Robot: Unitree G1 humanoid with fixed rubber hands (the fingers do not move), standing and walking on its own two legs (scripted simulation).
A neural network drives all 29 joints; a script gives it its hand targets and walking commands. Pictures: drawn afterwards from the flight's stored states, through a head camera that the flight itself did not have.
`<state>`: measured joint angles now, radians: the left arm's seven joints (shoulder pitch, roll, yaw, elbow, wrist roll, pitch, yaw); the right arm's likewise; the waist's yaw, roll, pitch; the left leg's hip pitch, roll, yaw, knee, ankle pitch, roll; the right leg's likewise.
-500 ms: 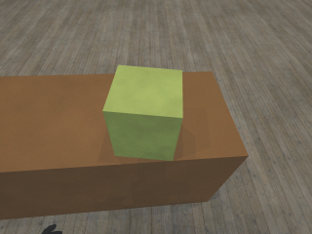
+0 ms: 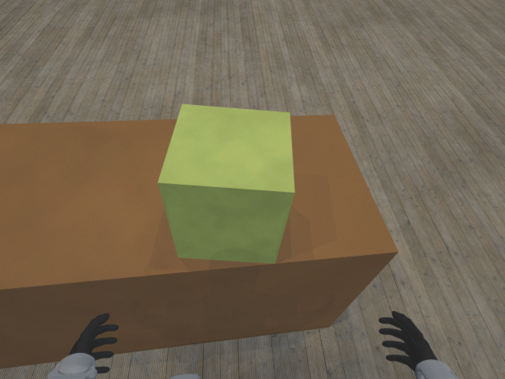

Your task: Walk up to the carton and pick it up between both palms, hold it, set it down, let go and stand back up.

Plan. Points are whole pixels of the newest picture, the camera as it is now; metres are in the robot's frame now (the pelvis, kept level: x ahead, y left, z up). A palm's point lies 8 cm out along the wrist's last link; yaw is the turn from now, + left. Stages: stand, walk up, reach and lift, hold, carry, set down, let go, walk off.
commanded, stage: reach and lift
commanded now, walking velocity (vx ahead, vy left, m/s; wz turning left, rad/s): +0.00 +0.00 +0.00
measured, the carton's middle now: (231, 188) +0.46 +0.03 -0.02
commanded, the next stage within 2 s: none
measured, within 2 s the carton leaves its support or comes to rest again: neither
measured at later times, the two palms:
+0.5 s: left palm (88, 338) +0.19 +0.25 -0.05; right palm (390, 331) +0.19 -0.23 -0.05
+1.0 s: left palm (92, 330) +0.20 +0.24 -0.04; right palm (365, 323) +0.20 -0.19 -0.04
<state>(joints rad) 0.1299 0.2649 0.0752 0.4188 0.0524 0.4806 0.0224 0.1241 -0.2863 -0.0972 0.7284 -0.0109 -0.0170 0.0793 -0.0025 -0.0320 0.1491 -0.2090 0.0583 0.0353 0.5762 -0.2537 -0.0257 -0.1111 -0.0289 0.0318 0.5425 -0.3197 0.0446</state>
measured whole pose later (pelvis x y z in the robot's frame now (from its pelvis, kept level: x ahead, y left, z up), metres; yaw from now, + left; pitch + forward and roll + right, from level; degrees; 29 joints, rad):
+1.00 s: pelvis +0.04 +0.00 +0.01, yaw -1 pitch -5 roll +0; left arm 0.23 0.27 0.00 0.54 -0.16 -0.27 -0.09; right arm 0.25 -0.07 0.04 0.64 0.11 -0.45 -0.09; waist 0.05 -0.02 0.09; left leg -0.10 0.06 0.05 0.43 -0.23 -0.03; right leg 0.00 -0.03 0.04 0.37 -0.28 0.04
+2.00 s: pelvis +0.03 -0.01 +0.02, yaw -1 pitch -3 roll +0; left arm -0.20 0.28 0.10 0.36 -0.19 0.17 -0.07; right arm -0.14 -0.13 0.08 0.34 0.24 -0.02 -0.23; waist 0.02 -0.01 0.07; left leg -0.14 0.06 0.05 0.37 -0.18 -0.04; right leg -0.05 -0.02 0.04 0.32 -0.23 0.04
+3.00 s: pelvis +0.02 -0.01 +0.01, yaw +1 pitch +8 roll -2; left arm -0.96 0.38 0.02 1.01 -0.24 0.21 -0.01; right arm -0.94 -0.21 0.05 0.95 0.38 0.16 -0.23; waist -0.03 -0.02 -0.07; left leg -0.40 0.08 0.01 0.43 -0.16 -0.04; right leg -0.27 -0.01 0.00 0.34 -0.20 0.03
